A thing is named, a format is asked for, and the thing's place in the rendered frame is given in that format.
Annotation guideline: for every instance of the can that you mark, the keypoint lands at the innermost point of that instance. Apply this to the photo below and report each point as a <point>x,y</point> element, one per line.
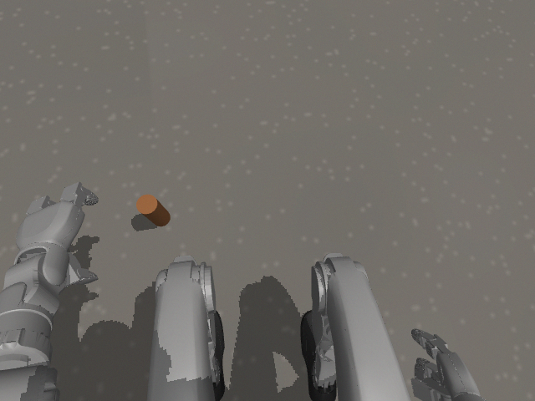
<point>152,209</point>

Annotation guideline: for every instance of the left robot hand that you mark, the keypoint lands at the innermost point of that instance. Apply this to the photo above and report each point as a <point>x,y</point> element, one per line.
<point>59,223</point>

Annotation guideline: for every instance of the right robot hand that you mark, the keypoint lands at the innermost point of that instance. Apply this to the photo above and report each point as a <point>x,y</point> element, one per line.
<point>446,380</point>

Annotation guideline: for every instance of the right robot foot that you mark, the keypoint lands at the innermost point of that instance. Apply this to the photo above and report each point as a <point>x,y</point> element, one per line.
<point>316,393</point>

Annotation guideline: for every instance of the left robot arm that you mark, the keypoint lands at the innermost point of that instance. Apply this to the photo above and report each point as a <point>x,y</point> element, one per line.
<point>28,303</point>

